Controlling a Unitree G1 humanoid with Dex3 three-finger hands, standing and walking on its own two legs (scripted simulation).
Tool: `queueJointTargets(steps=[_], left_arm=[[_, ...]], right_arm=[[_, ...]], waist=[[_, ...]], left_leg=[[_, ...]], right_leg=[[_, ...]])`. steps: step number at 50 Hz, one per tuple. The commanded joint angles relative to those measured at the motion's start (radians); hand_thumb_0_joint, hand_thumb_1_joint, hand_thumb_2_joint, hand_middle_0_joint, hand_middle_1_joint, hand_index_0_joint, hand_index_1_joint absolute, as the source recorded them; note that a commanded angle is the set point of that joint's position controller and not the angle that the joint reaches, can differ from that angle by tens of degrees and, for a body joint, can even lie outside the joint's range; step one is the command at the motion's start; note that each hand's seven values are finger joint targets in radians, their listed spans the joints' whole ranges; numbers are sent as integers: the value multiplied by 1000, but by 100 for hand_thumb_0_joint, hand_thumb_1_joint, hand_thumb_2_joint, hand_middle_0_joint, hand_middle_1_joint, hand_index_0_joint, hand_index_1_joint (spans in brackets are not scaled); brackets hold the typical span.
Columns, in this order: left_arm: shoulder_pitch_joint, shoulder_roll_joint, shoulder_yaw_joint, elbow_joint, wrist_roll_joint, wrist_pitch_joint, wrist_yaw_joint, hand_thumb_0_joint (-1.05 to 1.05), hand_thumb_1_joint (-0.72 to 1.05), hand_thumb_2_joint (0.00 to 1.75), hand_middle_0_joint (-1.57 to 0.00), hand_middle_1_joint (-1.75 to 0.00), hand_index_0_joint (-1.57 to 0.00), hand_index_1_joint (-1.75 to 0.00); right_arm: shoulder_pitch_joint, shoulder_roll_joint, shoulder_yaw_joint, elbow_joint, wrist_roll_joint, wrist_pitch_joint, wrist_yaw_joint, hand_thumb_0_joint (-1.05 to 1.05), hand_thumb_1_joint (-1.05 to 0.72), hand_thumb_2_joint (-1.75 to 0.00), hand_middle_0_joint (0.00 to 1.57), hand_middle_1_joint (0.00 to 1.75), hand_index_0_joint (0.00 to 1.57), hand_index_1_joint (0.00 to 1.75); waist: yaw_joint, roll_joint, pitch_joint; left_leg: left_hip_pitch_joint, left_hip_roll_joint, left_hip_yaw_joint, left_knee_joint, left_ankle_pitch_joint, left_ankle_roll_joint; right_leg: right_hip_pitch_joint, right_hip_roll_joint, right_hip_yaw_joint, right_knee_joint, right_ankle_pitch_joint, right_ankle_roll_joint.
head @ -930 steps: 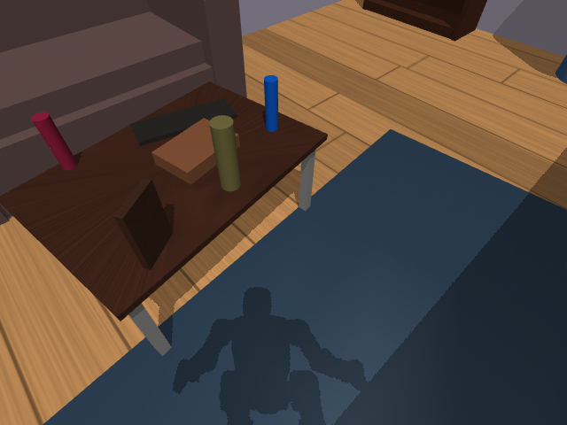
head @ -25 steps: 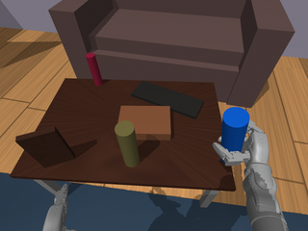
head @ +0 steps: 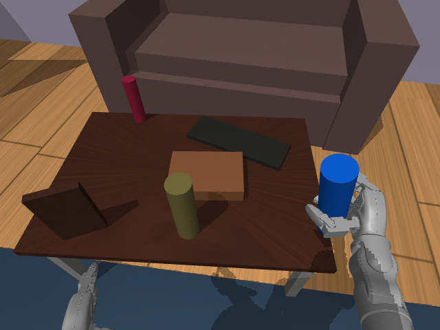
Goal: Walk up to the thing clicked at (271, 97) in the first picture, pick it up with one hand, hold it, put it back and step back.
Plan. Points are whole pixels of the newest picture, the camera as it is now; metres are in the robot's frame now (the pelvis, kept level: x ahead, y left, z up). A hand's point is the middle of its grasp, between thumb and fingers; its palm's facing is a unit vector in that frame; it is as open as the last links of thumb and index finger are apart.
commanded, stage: crouch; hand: right
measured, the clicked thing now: (333, 201) +0.33 -0.17 +0.08
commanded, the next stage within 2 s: lower in 1.42 s
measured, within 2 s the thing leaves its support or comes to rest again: neither
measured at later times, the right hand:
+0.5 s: hand (318, 195) +0.41 -0.19 -0.03, palm faces +0.16 +0.99 +0.02, open 8.0 cm
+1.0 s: hand (308, 186) +0.49 -0.19 -0.09, palm faces +0.18 +0.98 +0.01, open 8.0 cm
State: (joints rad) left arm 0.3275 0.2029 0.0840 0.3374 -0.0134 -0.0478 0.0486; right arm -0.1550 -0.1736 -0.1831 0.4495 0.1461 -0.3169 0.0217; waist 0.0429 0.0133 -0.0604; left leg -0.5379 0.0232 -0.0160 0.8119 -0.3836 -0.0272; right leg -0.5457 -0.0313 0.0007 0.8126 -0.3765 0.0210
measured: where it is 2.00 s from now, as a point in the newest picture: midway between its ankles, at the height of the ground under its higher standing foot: outside the picture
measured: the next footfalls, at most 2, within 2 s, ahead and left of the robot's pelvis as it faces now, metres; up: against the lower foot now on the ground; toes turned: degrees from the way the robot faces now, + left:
none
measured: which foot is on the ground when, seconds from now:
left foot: down 0.00-1.00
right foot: down 0.00-1.00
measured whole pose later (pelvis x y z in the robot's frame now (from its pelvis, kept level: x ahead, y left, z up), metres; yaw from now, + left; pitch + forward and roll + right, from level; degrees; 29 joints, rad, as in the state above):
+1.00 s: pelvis -0.01 -0.01 -0.09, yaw +2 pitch +26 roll +4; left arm 0.40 0.25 0.07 -0.10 0.10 -0.04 -0.04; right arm -0.73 -0.45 -0.51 1.12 -0.01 -0.54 0.02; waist 0.27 0.02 -0.14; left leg -1.19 -0.02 0.01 1.24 -0.51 -0.04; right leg -1.23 -0.07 0.05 1.32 -0.55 0.02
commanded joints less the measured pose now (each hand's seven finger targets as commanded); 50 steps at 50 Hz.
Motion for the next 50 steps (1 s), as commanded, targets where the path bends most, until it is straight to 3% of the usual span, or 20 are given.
queueJointTargets(steps=[1, 3, 5, 8, 11, 12, 14, 18, 19, 22, 26, 28, 30, 32, 34, 37, 43, 48, 49, 50], left_arm=[[-43, 136, 59, -186, 3, -61, 12, 0, -52, 4, -4, -6, -5, -5], [-53, 142, 63, -202, 2, -61, 14, 0, -54, 5, -4, -5, -5, -5], [-47, 182, 112, -175, 3, -61, 17, 0, -54, 5, -4, -5, -5, -5], [-51, 112, 51, -225, 8, -72, 9, 0, -53, 4, -4, -5, -5, -5], [-25, 116, 59, -180, 19, -77, 4, 0, -54, 4, -5, -5, -5, -5], [-48, 90, 30, -199, 26, -82, -3, 0, -53, 4, -5, -5, -5, -5], [-57, 148, 84, -259, 35, -93, -1, 0, -53, 4, -5, -5, -6, -5], [11, 133, 61, -315, 47, -106, -10, 0, -54, 4, -5, -6, -6, -5], [7, 133, 61, -337, 49, -111, -12, 0, -54, 5, -5, -6, -6, -5], [36, 154, 68, -373, 63, -111, -19, 0, -54, 5, -5, -6, -6, -5], [70, 157, 62, -410, 79, -109, -32, 0, -53, 5, -5, -6, -6, -5], [47, 177, 70, -499, 82, -104, -36, 0, -53, 4, -5, -6, -6, -5], [109, 169, 64, -468, 93, -90, -48, 0, -52, 4, -5, -6, -6, -5], [78, 192, 74, -543, 96, -87, -52, 0, -52, 4, -5, -6, -6, -5], [126, 216, 102, -535, 103, -71, -57, 0, -52, 4, -5, -6, -6, -5], [122, 202, 95, -564, 104, -63, -63, 0, -52, 4, -5, -6, -6, -5], [150, 199, 89, -599, 107, -49, -69, 0, -53, 5, -5, -6, -5, -5], [110, 238, 126, -617, 109, -46, -65, 0, -53, 5, -5, -6, -5, -5], [111, 212, 98, -614, 110, -46, -66, 0, -53, 5, -5, -6, -5, -5], [97, 203, 93, -615, 111, -45, -68, 0, -53, 5, -4, -6, -5, -5]], right_arm=[[-340, -111, -7, -241, 13, -84, 9, 0, -37, -130, 133, 143, 136, 143], [-359, -154, -53, -221, 12, -85, 4, 0, -35, -130, 132, 142, 136, 142], [-346, -143, -60, -141, 13, -86, 1, 0, -33, -130, 132, 142, 135, 142], [-440, -139, -65, -114, 7, -115, 5, 0, -30, -130, 131, 142, 135, 142], [-474, -174, -102, 32, -6, -138, 14, 0, -29, -128, 129, 140, 132, 140], [-514, -176, -98, 27, -14, -157, 17, 0, -29, -128, 129, 140, 133, 140], [-602, -226, -133, 57, -24, -187, 15, 0, -28, -129, 129, 141, 133, 141], [-701, -259, -154, 131, -33, -232, 23, 0, -27, -129, 129, 141, 133, 141], [-749, -305, -187, 127, -39, -242, 18, 0, -26, -130, 130, 142, 134, 142], [-805, -287, -172, 246, -54, -256, 16, 0, -28, -130, 130, 142, 134, 142], [-845, -344, -219, 390, -86, -273, 10, 0, -30, -130, 130, 142, 134, 142], [-942, -389, -235, 352, -98, -290, 5, 0, -30, -129, 129, 140, 132, 140], [-908, -353, -229, 437, -106, -285, 9, 0, -32, -131, 131, 143, 135, 143], [-943, -402, -262, 412, -116, -296, 3, 0, -32, -131, 131, 142, 134, 142], [-947, -419, -278, 435, -121, -297, 0, 0, -34, -131, 132, 143, 135, 143], [-985, -438, -286, 451, -135, -304, -6, 0, -33, -129, 130, 141, 133, 141], [-989, -474, -307, 453, -145, -308, -1, 0, -31, -129, 131, 141, 134, 141], [-1008, -511, -335, 431, -146, -313, -2, 0, -29, -130, 131, 142, 134, 142], [-1028, -530, -337, 435, -151, -313, -2, 0, -28, -130, 130, 142, 134, 142], [-996, -482, -315, 477, -152, -309, 6, 0, -28, -129, 130, 141, 133, 141]], waist=[[16, -25, -273], [12, 13, -265], [30, 33, -224], [44, 33, -259], [59, 37, -208], [54, 12, -233], [76, 4, -332], [98, -25, -414], [87, -70, -473], [121, -79, -447], [131, -118, -480], [135, -128, -555], [144, -169, -536], [149, -174, -616], [165, -205, -596], [176, -208, -574], [206, -248, -601], [220, -258, -666], [223, -263, -660], [237, -258, -659]], left_leg=[[86, -23, 33, -112, 242, 21], [90, -21, 30, -120, 230, 18], [59, -21, 27, -119, 197, 17], [34, -18, 15, -102, 196, 16], [-53, -14, -3, -70, 145, 14], [-59, -9, -12, -51, 148, 16], [-86, -15, -11, -17, 143, 16], [-120, -27, -6, 38, 153, 17], [-131, -27, -7, 62, 173, 18], [-222, -40, 16, 104, 146, 28], [-282, -48, 27, 160, 141, 33], [-279, -51, 28, 179, 145, 38], [-335, -58, 42, 214, 142, 43], [-366, -64, 51, 238, 152, 45], [-389, -68, 57, 259, 154, 49], [-410, -69, 56, 270, 125, 52], [-452, -76, 65, 296, 136, 53], [-451, -79, 66, 325, 190, 51], [-437, -77, 59, 321, 199, 49], [-448, -79, 65, 330, 208, 49]], right_leg=[[157, 23, -16, -114, 190, -25], [143, 23, -16, -106, 171, -30], [115, 22, -14, -109, 135, -33], [93, 21, -14, -73, 129, -36], [-2, 22, -12, -31, 74, -42], [-20, 24, -14, -10, 76, -41], [-7, 20, -5, 23, 65, -38], [-50, 22, 0, 84, 72, -35], [-36, 23, 0, 99, 99, -32], [-85, 19, 11, 125, 79, -30], [-134, 10, 20, 177, 95, -24], [-137, 8, 27, 197, 103, -24], [-149, 3, 36, 213, 138, -15], [-110, -11, 59, 237, 202, -11], [-127, -14, 63, 251, 225, -5], [-189, -11, 55, 267, 150, -10], [-191, -15, 56, 317, 186, -15], [-196, -15, 61, 366, 252, -21], [-226, -12, 52, 382, 232, -24], [-232, -13, 58, 385, 244, -25]])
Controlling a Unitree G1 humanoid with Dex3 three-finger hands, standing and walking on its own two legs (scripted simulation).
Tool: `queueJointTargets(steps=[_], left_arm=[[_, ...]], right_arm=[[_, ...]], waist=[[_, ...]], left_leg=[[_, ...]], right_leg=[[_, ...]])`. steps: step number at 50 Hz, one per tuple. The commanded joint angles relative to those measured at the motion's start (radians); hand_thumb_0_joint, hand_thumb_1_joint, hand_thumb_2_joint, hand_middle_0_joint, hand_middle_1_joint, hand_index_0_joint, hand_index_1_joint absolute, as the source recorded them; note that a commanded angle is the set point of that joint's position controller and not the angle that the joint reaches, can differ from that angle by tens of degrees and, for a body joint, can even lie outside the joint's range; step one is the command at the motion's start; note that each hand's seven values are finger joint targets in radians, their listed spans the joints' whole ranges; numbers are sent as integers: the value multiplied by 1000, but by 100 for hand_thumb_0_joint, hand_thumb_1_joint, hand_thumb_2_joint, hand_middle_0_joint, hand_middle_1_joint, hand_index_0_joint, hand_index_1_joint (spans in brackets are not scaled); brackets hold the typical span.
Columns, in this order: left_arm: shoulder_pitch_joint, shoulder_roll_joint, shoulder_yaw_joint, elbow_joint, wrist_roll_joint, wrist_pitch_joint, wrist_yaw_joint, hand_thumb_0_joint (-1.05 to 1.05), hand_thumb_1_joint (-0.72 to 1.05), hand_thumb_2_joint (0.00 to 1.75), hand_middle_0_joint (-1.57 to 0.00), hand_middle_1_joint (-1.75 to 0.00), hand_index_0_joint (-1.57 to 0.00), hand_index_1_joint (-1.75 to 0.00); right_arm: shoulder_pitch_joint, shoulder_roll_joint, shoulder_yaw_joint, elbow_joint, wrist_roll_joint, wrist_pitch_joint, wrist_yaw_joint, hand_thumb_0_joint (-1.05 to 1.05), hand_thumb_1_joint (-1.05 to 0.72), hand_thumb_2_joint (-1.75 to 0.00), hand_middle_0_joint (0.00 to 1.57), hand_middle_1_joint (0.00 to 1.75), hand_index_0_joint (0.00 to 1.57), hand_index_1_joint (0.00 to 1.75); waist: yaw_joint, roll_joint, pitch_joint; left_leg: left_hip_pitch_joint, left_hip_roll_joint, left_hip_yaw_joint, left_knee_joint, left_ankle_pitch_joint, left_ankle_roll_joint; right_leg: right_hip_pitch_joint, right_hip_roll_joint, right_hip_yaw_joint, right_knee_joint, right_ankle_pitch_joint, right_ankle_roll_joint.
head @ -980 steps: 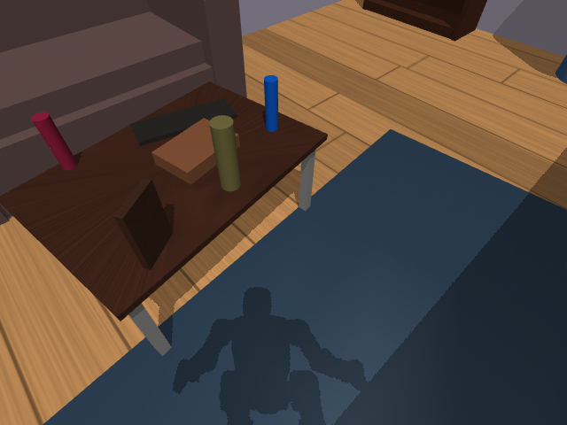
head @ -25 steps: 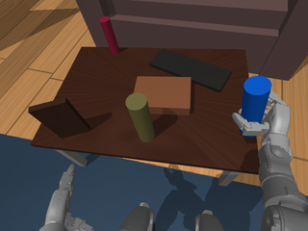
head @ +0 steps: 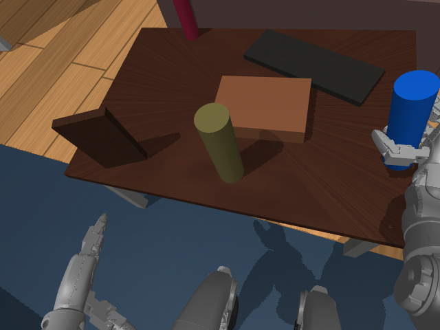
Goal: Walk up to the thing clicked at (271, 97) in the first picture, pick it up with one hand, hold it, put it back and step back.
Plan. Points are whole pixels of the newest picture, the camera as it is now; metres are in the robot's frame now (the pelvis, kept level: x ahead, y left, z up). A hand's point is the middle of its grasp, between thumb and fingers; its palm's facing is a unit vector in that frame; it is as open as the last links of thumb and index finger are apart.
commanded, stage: crouch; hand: right
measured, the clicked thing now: (405, 129) +0.49 -0.20 +0.02
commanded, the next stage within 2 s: lower in 0.42 s
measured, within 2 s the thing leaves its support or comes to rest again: neither
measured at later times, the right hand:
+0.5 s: hand (394, 131) +0.52 -0.20 -0.03, palm faces +0.20 +0.98 +0.01, open 8.0 cm
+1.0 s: hand (383, 143) +0.53 -0.20 -0.09, palm faces +0.20 +0.98 +0.01, open 8.0 cm
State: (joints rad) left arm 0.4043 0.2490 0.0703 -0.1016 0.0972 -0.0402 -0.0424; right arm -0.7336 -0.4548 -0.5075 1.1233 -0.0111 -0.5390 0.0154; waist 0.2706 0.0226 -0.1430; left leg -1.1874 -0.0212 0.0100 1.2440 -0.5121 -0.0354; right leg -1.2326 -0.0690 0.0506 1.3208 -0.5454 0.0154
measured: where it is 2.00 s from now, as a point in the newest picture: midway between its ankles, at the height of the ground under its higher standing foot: outside the picture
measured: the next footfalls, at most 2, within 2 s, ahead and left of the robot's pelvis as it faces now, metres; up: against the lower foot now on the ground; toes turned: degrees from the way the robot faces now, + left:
none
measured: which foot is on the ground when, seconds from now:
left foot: down 0.00-1.00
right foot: down 0.00-1.00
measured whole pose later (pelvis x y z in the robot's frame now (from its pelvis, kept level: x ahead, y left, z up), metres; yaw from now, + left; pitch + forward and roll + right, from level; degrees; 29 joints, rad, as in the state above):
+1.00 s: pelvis -0.02 +0.01 -0.06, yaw +2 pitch +32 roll +7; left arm 0.40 0.28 0.05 -0.31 0.11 -0.04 -0.06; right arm -0.85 -0.67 -0.60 1.25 -0.07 -0.57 0.05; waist 0.41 0.04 -0.14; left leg -1.46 -0.05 0.05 1.45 -0.55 -0.02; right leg -1.52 -0.09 0.11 1.55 -0.59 0.03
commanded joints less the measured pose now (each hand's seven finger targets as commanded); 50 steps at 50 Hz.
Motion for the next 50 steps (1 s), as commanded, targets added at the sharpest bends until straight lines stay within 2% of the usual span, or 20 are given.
queueJointTargets(steps=[1, 2, 3, 6, 9, 12, 14, 16, 21, 23, 25, 27, 30, 33, 36, 39, 43, 46, 48, 50], left_arm=[[31, 188, 136, -169, 0, -49, 27, 0, -53, 5, -5, -5, -5, -5], [40, 182, 121, -182, 0, -48, 27, 0, -53, 5, -5, -6, -5, -5], [28, 153, 85, -189, 2, -49, 22, 0, -53, 5, -4, -5, -5, -5], [16, 143, 70, -225, -4, -44, 21, 0, -53, 5, -5, -5, -5, -5], [62, 180, 108, -248, -2, -36, 23, 0, -53, 5, -5, -6, -6, -5], [66, 162, 95, -210, -2, -30, 20, 0, -53, 4, -5, -5, -5, -5], [53, 187, 117, -252, -4, -33, 20, 0, -53, 5, -5, -5, -5, -5], [55, 165, 97, -251, -3, -30, 16, 0, -54, 5, -5, -5, -5, -5], [18, 167, 82, -310, -7, -28, 19, 0, -53, 5, -5, -5, -5, -5], [64, 158, 80, -257, -4, -20, 18, 0, -53, 5, -5, -5, -5, -5], [37, 154, 60, -300, -1, -22, 17, 0, -53, 5, -5, -5, -5, -5], [59, 169, 78, -302, 2, -19, 19, 0, -54, 5, -5, -5, -5, -5], [58, 149, 57, -277, 5, -21, 14, 0, -55, 6, -5, -4, -4, -5], [15, 192, 99, -352, 8, -30, 17, 0, -56, 6, -5, -4, -4, -5], [66, 168, 74, -331, 11, -34, 12, 0, -56, 7, -5, -4, -4, -5], [41, 198, 105, -378, 10, -44, 13, 0, -57, 7, -5, -4, -4, -5], [66, 190, 102, -353, 12, -48, 8, 0, -56, 7, -5, -5, -4, -5], [36, 216, 126, -403, 12, -53, 10, 0, -57, 7, -5, -4, -4, -5], [60, 199, 115, -373, 14, -53, 6, 0, -57, 8, -5, -4, -3, -5], [36, 217, 126, -417, 9, -59, 8, 0, -57, 7, -5, -4, -4, -5]], right_arm=[[-448, -240, -8, -241, 6, -94, 14, 0, -29, -129, 130, 141, 133, 141], [-443, -263, -20, -234, 6, -94, 16, 0, -31, -130, 131, 141, 134, 142], [-423, -237, -5, -204, 1, -89, 21, 0, -25, -130, 130, 143, 134, 143], [-431, -275, -29, -210, 4, -87, 32, 0, -28, -130, 131, 142, 134, 142], [-407, -295, -44, -175, 2, -83, 42, 0, -32, -132, 132, 144, 136, 144], [-420, -292, -51, -174, 12, -83, 49, 0, -34, -133, 135, 145, 138, 145], [-456, -323, -59, -211, 9, -87, 45, 0, -33, -132, 134, 145, 137, 145], [-433, -306, -49, -159, 2, -83, 48, 0, -31, -132, 133, 144, 136, 144], [-480, -339, -53, -187, -7, -85, 56, 0, -28, -128, 130, 140, 133, 140], [-458, -349, -59, -128, -13, -80, 52, 0, -28, -129, 130, 141, 133, 141], [-500, -353, -58, -175, -12, -85, 52, 0, -29, -129, 130, 141, 134, 141], [-487, -363, -62, -161, -13, -86, 48, 0, -33, -132, 132, 144, 136, 144], [-464, -350, -59, -76, -19, -84, 48, 0, -31, -133, 133, 145, 137, 145], [-489, -379, -76, -71, -24, -102, 41, 0, -31, -134, 134, 147, 138, 147], [-498, -384, -70, -55, -29, -115, 45, 0, -35, -134, 134, 146, 138, 146], [-513, -434, -101, -89, -32, -122, 37, 0, -30, -132, 132, 144, 136, 144], [-512, -425, -84, -86, -40, -123, 42, 0, -31, -133, 133, 145, 137, 146], [-547, -481, -98, -132, -50, -125, 36, 0, -29, -133, 133, 146, 137, 146], [-525, -444, -74, -96, -52, -117, 42, 0, -28, -134, 133, 147, 137, 147], [-517, -464, -94, -111, -49, -115, 40, 0, -29, -136, 134, 148, 138, 148]], waist=[[10, -283, -589], [11, -292, -603], [8, -282, -599], [7, -282, -606], [35, -281, -607], [42, -290, -557], [43, -285, -611], [49, -268, -563], [53, -301, -630], [52, -309, -576], [53, -330, -606], [62, -355, -615], [71, -310, -514], [95, -314, -557], [103, -340, -539], [111, -345, -598], [111, -411, -583], [113, -434, -647], [121, -448, -599], [122, -444, -621]], left_leg=[[189, -35, 38, -94, 335, 59], [193, -35, 36, -97, 341, 58], [202, -36, 36, -96, 354, 54], [235, -34, 30, -87, 361, 53], [231, -38, 33, -84, 376, 51], [182, -38, 33, -73, 384, 52], [199, -37, 26, -70, 392, 49], [213, -35, 21, -76, 374, 45], [212, -35, 19, -65, 357, 50], [191, -36, 19, -68, 328, 49], [175, -39, 30, -53, 327, 56], [137, -44, 40, -45, 318, 59], [105, -45, 38, -37, 308, 56], [92, -46, 43, -21, 267, 60], [66, -46, 38, -5, 265, 60], [78, -47, 41, 17, 279, 58], [-11, -52, 55, 50, 245, 65], [11, -52, 50, 59, 264, 63], [-14, -52, 52, 66, 252, 65], [-30, -56, 64, 77, 236, 68]], right_leg=[[464, 23, 11, -117, 425, -17], [474, 23, 10, -111, 433, -18], [454, 23, 8, -103, 435, -23], [403, 29, 5, -100, 401, -24], [412, 29, 6, -87, 414, -27], [391, 26, 12, -70, 441, -27], [392, 25, 11, -56, 431, -31], [332, 28, 6, -57, 372, -35], [354, 27, 12, -53, 364, -30], [321, 27, 9, -54, 327, -30], [349, 25, 16, -59, 348, -24], [391, 19, 22, -57, 377, -22], [290, 19, 24, -37, 338, -28], [296, 15, 30, -31, 295, -27], [267, 15, 28, -2, 288, -28], [263, 15, 33, 17, 296, -29], [294, 7, 42, 28, 327, -18], [301, 7, 42, 53, 332, -21], [274, 6, 39, 58, 318, -19], [295, 3, 49, 54, 324, -14]])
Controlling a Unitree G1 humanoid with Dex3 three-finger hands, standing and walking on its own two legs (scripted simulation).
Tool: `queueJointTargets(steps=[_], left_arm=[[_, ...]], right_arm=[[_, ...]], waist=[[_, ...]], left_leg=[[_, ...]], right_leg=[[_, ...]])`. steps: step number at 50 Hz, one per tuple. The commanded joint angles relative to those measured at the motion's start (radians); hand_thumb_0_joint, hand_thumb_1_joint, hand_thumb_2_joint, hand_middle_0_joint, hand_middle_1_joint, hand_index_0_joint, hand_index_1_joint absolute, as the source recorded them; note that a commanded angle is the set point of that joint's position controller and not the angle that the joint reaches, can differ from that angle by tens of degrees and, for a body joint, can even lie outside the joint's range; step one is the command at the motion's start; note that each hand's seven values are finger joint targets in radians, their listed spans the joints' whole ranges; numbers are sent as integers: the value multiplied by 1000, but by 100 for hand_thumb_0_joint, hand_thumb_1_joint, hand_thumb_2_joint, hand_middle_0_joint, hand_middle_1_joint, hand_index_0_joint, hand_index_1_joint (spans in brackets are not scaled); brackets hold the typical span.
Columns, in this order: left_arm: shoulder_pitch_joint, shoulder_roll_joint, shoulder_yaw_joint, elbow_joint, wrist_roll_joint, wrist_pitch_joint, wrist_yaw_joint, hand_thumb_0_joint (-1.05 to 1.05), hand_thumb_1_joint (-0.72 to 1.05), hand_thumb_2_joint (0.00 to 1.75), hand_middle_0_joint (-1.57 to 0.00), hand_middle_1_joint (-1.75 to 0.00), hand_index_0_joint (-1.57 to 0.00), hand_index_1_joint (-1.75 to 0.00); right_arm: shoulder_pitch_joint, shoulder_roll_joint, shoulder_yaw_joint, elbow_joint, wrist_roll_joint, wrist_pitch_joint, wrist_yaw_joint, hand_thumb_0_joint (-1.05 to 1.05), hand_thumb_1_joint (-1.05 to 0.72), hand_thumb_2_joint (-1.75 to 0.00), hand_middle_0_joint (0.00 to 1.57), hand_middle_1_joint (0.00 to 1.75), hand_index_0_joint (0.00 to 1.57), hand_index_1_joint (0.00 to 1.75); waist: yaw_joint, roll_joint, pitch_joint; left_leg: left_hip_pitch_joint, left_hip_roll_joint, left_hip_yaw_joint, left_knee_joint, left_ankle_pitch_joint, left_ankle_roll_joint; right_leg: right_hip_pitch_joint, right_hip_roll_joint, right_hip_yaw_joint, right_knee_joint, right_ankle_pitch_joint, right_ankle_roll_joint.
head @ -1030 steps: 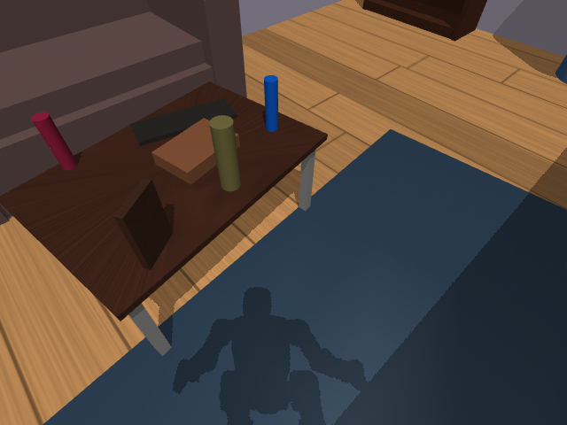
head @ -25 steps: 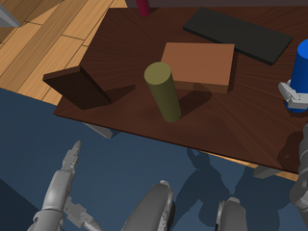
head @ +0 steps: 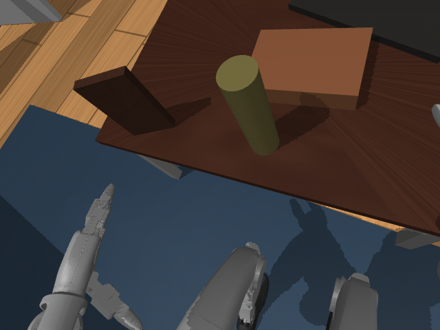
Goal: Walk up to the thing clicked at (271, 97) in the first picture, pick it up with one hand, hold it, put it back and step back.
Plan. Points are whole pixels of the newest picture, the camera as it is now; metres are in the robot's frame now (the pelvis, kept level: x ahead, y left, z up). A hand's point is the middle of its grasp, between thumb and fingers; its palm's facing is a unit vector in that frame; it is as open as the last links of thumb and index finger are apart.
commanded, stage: lower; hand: right
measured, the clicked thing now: out of the picture +0.53 -0.23 -0.02
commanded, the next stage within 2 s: loosen in 0.70 s
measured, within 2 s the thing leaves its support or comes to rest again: rests again in 1.56 s
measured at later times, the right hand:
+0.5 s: hand out of the picture +0.54 -0.23 -0.07, palm faces +0.23 +0.97 +0.00, open 8.0 cm
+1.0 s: hand out of the picture +0.55 -0.23 -0.08, palm faces +0.24 +0.97 +0.00, open 7.9 cm
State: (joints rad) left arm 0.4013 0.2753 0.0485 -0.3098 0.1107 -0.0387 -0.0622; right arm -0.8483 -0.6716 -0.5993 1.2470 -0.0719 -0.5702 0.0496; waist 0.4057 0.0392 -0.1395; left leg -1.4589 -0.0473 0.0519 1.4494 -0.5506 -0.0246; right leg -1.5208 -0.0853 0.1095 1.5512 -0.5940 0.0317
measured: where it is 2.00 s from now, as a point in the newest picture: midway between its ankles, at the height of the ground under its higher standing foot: outside the picture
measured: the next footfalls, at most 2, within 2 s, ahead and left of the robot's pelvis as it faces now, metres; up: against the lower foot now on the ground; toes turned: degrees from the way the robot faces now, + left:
none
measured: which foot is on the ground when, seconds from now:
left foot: down 0.00-1.00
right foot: down 0.00-1.00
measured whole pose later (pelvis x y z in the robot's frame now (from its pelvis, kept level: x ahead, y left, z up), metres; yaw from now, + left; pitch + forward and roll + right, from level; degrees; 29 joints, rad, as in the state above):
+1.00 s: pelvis -0.01 +0.00 -0.04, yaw +1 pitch +34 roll +7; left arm 0.44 0.34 0.13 -0.46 0.08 -0.08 -0.09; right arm -0.88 -0.75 -0.62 1.22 -0.08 -0.54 0.06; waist 0.45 0.05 -0.13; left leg -1.61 -0.05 0.06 1.59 -0.57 -0.02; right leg -1.67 -0.08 0.13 1.69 -0.62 0.04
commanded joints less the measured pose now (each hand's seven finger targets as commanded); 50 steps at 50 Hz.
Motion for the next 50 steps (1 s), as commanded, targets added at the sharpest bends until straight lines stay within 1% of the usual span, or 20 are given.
queueJointTargets(steps=[1, 5, 8, 11, 13, 14, 16, 18, 21, 25, 27, 29, 32, 35, 37, 39, 41, 46, 48, 50], left_arm=[[47, 194, 156, -192, -1, -58, 28, 0, -57, 7, -5, -4, -4, -5], [68, 179, 144, -184, -3, -63, 23, 0, -57, 7, -5, -4, -4, -5], [57, 218, 187, -220, -6, -68, 25, 0, -57, 7, -5, -4, -4, -5], [73, 201, 172, -201, -6, -67, 19, 0, -58, 8, -5, -4, -3, -5], [71, 213, 187, -216, -10, -69, 22, 0, -57, 7, -5, -4, -3, -5], [53, 211, 184, -226, -10, -72, 20, 0, -58, 8, -5, -4, -3, -5], [73, 214, 195, -203, -12, -71, 19, 0, -57, 7, -5, -4, -3, -5], [59, 201, 176, -237, -14, -75, 17, 0, -58, 8, -4, -4, -3, -5], [65, 226, 200, -259, -18, -75, 20, 0, -58, 7, -5, -4, -3, -5], [91, 228, 209, -250, -16, -78, 18, 0, -58, 7, -5, -4, -3, -5], [88, 232, 216, -265, -20, -80, 18, 0, -58, 7, -5, -4, -3, -5], [106, 239, 225, -235, -17, -77, 15, 0, -58, 7, -5, -4, -3, -5], [68, 240, 230, -289, -19, -86, 15, 0, -58, 7, -4, -4, -3, -5], [96, 235, 221, -257, -22, -82, 15, 0, -58, 7, -4, -4, -3, -5], [65, 263, 249, -288, -24, -83, 19, 0, -59, 7, -5, -4, -3, -5], [87, 248, 236, -287, -25, -82, 14, 0, -58, 7, -5, -4, -3, -5], [88, 258, 248, -311, -30, -83, 15, 0, -57, 6, -6, -4, -4, -5], [122, 256, 256, -304, -30, -85, 9, 0, -54, 4, -5, -5, -5, -5], [107, 249, 245, -306, -32, -85, 9, 0, -54, 4, -6, -5, -6, -5], [87, 262, 265, -308, -35, -86, 11, 0, -56, 6, -5, -5, -5, -5]], right_arm=[[-413, -266, -3, -234, 4, -82, 1, 0, -30, -137, 135, 149, 139, 149], [-395, -256, -3, -221, 10, -74, 4, 0, -33, -138, 137, 150, 140, 150], [-408, -275, -9, -237, 7, -74, -2, 0, -33, -140, 139, 153, 143, 153], [-387, -250, 3, -209, 7, -71, 2, 0, -34, -139, 139, 152, 143, 152], [-404, -274, -14, -247, 5, -72, -1, 0, -32, -138, 137, 151, 141, 151], [-401, -263, 1, -230, 3, -70, 2, 0, -32, -138, 137, 151, 141, 151], [-396, -279, -11, -223, 5, -67, 4, 0, -32, -140, 138, 153, 143, 153], [-398, -270, -1, -223, 3, -67, 6, 0, -33, -138, 137, 151, 141, 151], [-394, -300, -15, -230, 2, -64, 1, 0, -32, -136, 135, 149, 139, 149], [-388, -270, -7, -233, 7, -62, 6, 0, -34, -136, 136, 148, 139, 148], [-398, -301, -23, -262, 6, -63, 3, 0, -34, -134, 135, 147, 138, 147], [-388, -282, -12, -234, 6, -59, 4, 0, -34, -133, 134, 145, 137, 146], [-397, -291, -16, -254, 1, -62, 4, 0, -32, -132, 133, 145, 136, 145], [-386, -296, -14, -254, 4, -61, 10, 0, -34, -131, 132, 143, 135, 143], [-388, -305, -17, -244, -5, -57, 7, 0, -35, -130, 131, 142, 135, 142], [-379, -280, -11, -200, 0, -49, 8, 0, -33, -130, 131, 142, 134, 142], [-365, -296, -18, -195, 0, -47, 5, 0, -26, -121, 132, 137, 135, 137], [-366, -290, -17, -208, 0, -35, 12, 0, -7, -81, 120, 101, 120, 101], [-392, -307, -19, -232, -5, -34, 10, 0, 1, -65, 113, 88, 113, 88], [-394, -302, -9, -210, -6, -29, 13, 0, 14, -56, 104, 81, 104, 81]], waist=[[-18, -474, -626], [-8, -459, -593], [6, -456, -632], [2, -467, -577], [18, -447, -612], [10, -467, -611], [8, -467, -598], [9, -460, -593], [7, -449, -606], [19, -465, -592], [14, -482, -627], [20, -483, -576], [26, -459, -634], [23, -490, -588], [31, -476, -603], [40, -445, -568], [40, -443, -549], [49, -441, -557], [31, -451, -560], [42, -454, -553]], left_leg=[[228, -30, 20, -123, 273, 57], [224, -30, 14, -117, 287, 54], [222, -31, 18, -110, 281, 53], [195, -33, 24, -97, 270, 57], [207, -32, 24, -92, 292, 52], [198, -31, 21, -85, 283, 55], [189, -32, 19, -87, 275, 54], [199, -30, 17, -85, 272, 54], [212, -29, 12, -84, 256, 53], [178, -33, 23, -66, 267, 56], [172, -32, 22, -56, 291, 55], [158, -33, 21, -57, 268, 56], [185, -31, 15, -53, 297, 51], [146, -31, 19, -42, 270, 56], [138, -31, 26, -34, 255, 56], [136, -33, 24, -41, 240, 55], [143, -30, 19, -45, 228, 55], [140, -30, 17, -36, 244, 52], [123, -30, 22, -28, 213, 57], [118, -29, 19, -31, 206, 55]], right_leg=[[582, 20, -13, -170, 372, -31], [527, 20, -16, -143, 358, -36], [543, 18, -12, -131, 351, -37], [514, 18, -11, -135, 351, -35], [523, 16, -9, -117, 363, -37], [512, 18, -12, -119, 357, -37], [504, 19, -14, -111, 337, -38], [476, 20, -15, -107, 320, -40], [452, 23, -17, -105, 281, -42], [478, 18, -11, -98, 326, -37], [509, 15, -10, -84, 376, -36], [471, 18, -13, -87, 335, -36], [464, 17, -14, -59, 346, -43], [461, 17, -16, -68, 333, -36], [468, 16, -7, -71, 321, -35], [419, 17, -10, -68, 279, -40], [400, 18, -13, -72, 252, -41], [389, 18, -17, -54, 260, -43], [385, 19, -14, -67, 235, -40], [385, 18, -14, -60, 218, -41]])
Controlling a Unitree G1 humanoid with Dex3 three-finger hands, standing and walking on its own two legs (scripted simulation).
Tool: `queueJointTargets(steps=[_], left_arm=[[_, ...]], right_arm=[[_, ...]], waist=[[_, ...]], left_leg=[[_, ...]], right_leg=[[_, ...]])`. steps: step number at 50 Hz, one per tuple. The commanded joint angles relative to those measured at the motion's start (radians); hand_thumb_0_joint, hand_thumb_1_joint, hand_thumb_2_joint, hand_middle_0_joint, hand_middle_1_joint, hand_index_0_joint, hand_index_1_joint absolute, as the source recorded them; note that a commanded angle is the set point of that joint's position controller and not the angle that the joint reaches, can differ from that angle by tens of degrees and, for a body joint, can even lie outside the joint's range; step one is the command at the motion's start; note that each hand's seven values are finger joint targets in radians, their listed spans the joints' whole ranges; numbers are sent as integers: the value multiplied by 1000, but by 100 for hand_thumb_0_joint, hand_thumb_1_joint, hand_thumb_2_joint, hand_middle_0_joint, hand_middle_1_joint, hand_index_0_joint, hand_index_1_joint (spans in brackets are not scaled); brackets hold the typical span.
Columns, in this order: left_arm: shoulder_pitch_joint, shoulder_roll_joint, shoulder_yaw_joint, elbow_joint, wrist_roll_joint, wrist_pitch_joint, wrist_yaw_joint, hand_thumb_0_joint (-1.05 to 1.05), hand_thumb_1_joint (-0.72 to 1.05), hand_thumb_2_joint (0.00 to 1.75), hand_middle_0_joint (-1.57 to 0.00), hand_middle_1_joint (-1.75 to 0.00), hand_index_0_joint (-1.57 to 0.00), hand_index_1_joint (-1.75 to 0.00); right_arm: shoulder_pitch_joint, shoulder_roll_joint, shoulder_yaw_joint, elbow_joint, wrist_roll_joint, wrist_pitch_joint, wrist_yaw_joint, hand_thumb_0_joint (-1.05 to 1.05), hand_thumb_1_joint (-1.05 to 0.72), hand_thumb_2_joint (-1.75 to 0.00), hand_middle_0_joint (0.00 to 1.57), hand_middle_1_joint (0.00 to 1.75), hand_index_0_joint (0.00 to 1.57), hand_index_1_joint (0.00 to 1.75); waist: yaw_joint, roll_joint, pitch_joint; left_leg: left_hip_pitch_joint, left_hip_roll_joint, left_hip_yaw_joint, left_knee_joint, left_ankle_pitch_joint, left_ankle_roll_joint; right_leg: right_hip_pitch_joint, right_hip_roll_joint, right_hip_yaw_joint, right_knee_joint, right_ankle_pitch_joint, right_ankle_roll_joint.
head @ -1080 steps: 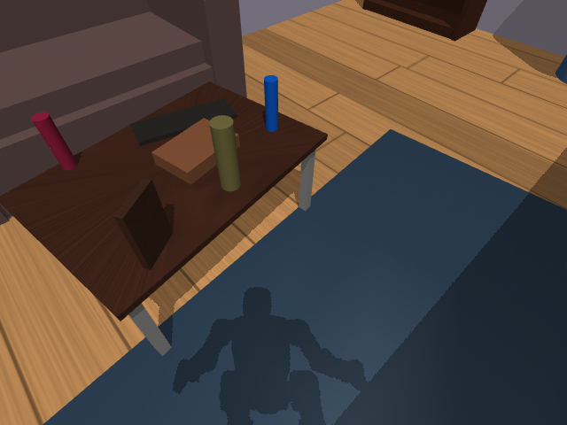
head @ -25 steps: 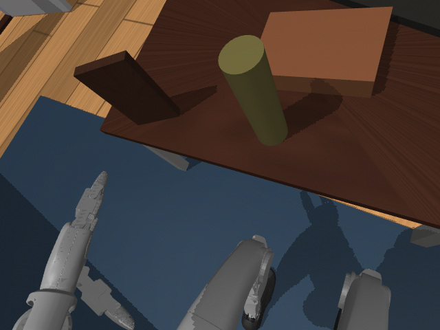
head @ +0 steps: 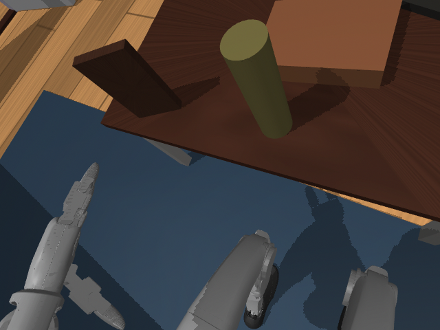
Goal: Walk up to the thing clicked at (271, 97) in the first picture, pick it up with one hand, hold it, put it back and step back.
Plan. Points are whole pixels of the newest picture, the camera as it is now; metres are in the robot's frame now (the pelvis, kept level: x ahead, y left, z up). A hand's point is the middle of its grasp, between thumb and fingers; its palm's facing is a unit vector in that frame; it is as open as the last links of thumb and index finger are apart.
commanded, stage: open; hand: right
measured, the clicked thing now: out of the picture +0.55 -0.24 -0.02
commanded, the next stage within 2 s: withdraw in 0.28 s
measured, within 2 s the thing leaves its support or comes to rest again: rests again in 0.56 s
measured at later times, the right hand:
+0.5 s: hand out of the picture +0.56 -0.25 -0.04, palm faces +0.25 +0.97 +0.00, open 16.1 cm
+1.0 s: hand out of the picture +0.52 -0.33 +0.07, palm faces +0.30 +0.94 -0.15, open 17.2 cm
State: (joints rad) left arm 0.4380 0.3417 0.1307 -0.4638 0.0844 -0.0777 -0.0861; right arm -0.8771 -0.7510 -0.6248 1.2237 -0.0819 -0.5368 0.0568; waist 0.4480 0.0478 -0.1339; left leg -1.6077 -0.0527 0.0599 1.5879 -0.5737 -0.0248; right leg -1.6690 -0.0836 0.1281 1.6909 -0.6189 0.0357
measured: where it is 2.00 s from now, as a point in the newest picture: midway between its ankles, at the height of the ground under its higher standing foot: (298, 327)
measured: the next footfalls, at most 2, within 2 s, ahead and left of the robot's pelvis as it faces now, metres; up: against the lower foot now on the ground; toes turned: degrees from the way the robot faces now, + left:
none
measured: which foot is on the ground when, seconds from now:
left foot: down 0.00-1.00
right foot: down 0.00-1.00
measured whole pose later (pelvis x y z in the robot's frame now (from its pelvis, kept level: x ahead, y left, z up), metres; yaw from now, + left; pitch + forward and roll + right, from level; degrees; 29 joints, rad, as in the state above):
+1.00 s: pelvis +0.01 -0.01 +0.07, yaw -2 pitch +28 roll +6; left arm 0.45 0.29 0.03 -0.31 0.03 0.04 -0.05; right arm -0.87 -0.79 -0.55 1.23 -0.10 -0.23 0.10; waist 0.31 0.01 -0.13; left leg -1.28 -0.04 0.04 1.30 -0.50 -0.03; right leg -1.35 -0.08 0.10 1.41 -0.55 0.02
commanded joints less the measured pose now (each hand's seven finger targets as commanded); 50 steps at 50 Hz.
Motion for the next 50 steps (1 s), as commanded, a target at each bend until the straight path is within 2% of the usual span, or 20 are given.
queueJointTargets(steps=[1, 9, 18, 20, 21, 25, 28, 29, 32, 35, 38, 39, 41, 43, 44, 45, 46, 47, 48, 50], left_arm=[[76, 198, 181, -164, -9, -47, 36, 0, -57, 6, -6, -5, -5, -5], [83, 203, 183, -180, -14, -44, 38, 0, -58, 8, -5, -5, -4, -6], [88, 193, 184, -159, -14, -41, 33, 0, -59, 8, -5, -5, -3, -7], [92, 200, 195, -156, -12, -42, 34, 0, -56, 6, -5, -4, -4, -6], [106, 182, 170, -131, -11, -39, 30, 0, -57, 7, -6, -4, -4, -6], [85, 220, 207, -167, -14, -37, 36, 0, -57, 7, -5, -4, -4, -6], [133, 172, 155, -115, -21, -24, 31, 0, -55, 6, -5, -4, -4, -5], [131, 173, 161, -100, -28, -20, 33, 0, -56, 6, -5, -4, -4, -5], [108, 167, 134, -80, -29, -4, 35, 0, -55, 6, -5, -4, -4, -5], [68, 172, 122, -94, -36, 7, 45, 0, -56, 6, -5, -4, -4, -5], [82, 157, 101, -19, -39, 24, 53, 0, -57, 6, -5, -4, -4, -5], [53, 157, 95, -34, -39, 25, 56, 0, -57, 6, -5, -4, -4, -5], [41, 163, 96, -32, -41, 28, 66, 0, -58, 6, -5, -4, -4, -5], [58, 123, 50, 6, -42, 28, 65, 0, -57, 6, -5, -4, -4, -5], [41, 102, 23, 14, -44, 24, 65, 0, -60, 9, -7, -6, -5, -8], [12, 132, 28, -65, -66, 51, 72, 0, -58, 7, -7, -6, -6, -7], [55, 130, 31, -52, -61, 72, 69, 0, -56, 7, -7, -6, -6, -7], [131, 128, 33, -18, -55, 83, 60, 0, -55, 7, -7, -6, -6, -7], [143, 126, 39, 7, -55, 94, 56, 0, -52, 7, -6, -6, -6, -6], [151, 133, 55, 93, -62, 102, 57, 0, -54, 8, -6, -5, -5, -6]], right_arm=[[-363, -223, 10, -201, 6, -60, 6, 0, 21, -49, 97, 74, 98, 74], [-367, -235, 7, -216, 4, -45, 7, 0, 49, -13, 63, 36, 63, 36], [-364, -215, 15, -252, 4, -32, 8, 0, 51, 0, 23, 9, 22, 9], [-349, -193, 26, -229, 3, -31, 11, 0, 50, -7, 12, 9, 11, 9], [-345, -192, 25, -231, 6, -31, 13, 0, 48, -6, 10, 8, 10, 8], [-386, -282, -6, -308, 1, -26, 9, 0, 49, -5, 8, 7, 8, 7], [-370, -299, -16, -369, 13, -11, 26, 0, 52, -4, 8, 6, 7, 6], [-370, -330, -27, -391, 12, 0, 30, 0, 52, -4, 8, 6, 7, 6], [-383, -354, -31, -421, 24, 34, 41, 0, 52, -3, 8, 5, 7, 5], [-366, -348, -20, -444, 36, 72, 65, 0, 51, -3, 7, 5, 7, 5], [-306, -258, 19, -327, 56, 115, 93, 0, 49, -4, 7, 5, 7, 5], [-296, -267, 11, -327, 57, 119, 98, 0, 50, -4, 7, 5, 7, 5], [-279, -245, 20, -259, 64, 130, 112, 0, 50, -5, 7, 5, 7, 5], [-266, -183, 45, -197, 78, 131, 131, 0, 46, -5, 7, 5, 7, 5], [-279, -180, 48, -189, 83, 125, 134, 0, 50, 0, 9, 2, 9, 2], [-196, -441, 12, -100, -34, 217, 74, 0, 47, -7, 5, 6, 6, 6], [-319, -399, 34, -184, -21, 242, 38, 0, 48, -6, 5, 6, 6, 6], [-367, -306, 82, -192, -18, 256, 29, 0, 49, -6, 5, 6, 6, 6], [-360, -270, 103, -186, -23, 276, 21, 0, 49, -7, 5, 6, 6, 6], [-372, -351, 85, -236, -34, 312, -14, 0, 49, -6, 5, 6, 6, 6]], waist=[[6, -444, -561], [-2, -460, -589], [-19, -498, -584], [-3, -498, -576], [-13, -486, -568], [-29, -509, -658], [-59, -543, -676], [-76, -559, -690], [-100, -572, -694], [-125, -567, -721], [-104, -453, -587], [-117, -426, -574], [-102, -357, -541], [-96, -300, -435], [-114, -301, -431], [-215, -339, -497], [-161, -381, -517], [-141, -382, -506], [-138, -389, -511], [-169, -396, -542]], left_leg=[[275, -23, 13, -172, 217, 54], [285, -23, 12, -162, 238, 54], [242, -24, 26, -148, 258, 61], [235, -23, 29, -143, 270, 59], [229, -24, 29, -138, 274, 60], [304, -21, 13, -167, 291, 54], [339, -21, 8, -183, 333, 51], [338, -20, 7, -189, 332, 52], [375, -18, 3, -222, 308, 54], [419, -17, 6, -256, 324, 57], [449, -21, 9, -313, 324, 53], [468, -21, 10, -326, 326, 52], [497, -23, 9, -360, 316, 49], [489, -22, 5, -387, 295, 47], [495, -17, -9, -398, 265, 48], [589, -6, -42, -443, 239, 44], [594, -10, -29, -455, 243, 43], [580, -13, -25, -465, 262, 42], [573, -19, -9, -474, 281, 41], [609, -14, -12, -501, 335, 37]], right_leg=[[523, 19, -34, -206, 217, -45], [529, 17, -33, -198, 245, -43], [590, 10, -26, -201, 328, -35], [605, 8, -22, -193, 356, -34], [583, 9, -23, -191, 362, -35], [625, 12, -34, -194, 348, -40], [657, 13, -42, -202, 407, -39], [688, 13, -42, -213, 422, -37], [704, 17, -47, -251, 388, -34], [779, 15, -45, -286, 435, -30], [710, 19, -46, -326, 381, -37], [692, 20, -46, -341, 369, -42], [688, 20, -45, -369, 337, -47], [633, 22, -46, -393, 291, -55], [618, 26, -52, -407, 254, -56], [708, 27, -66, -473, 273, -42], [756, 23, -66, -488, 275, -36], [782, 26, -66, -494, 287, -40], [824, 27, -65, -509, 309, -39], [881, 31, -72, -517, 374, -43]])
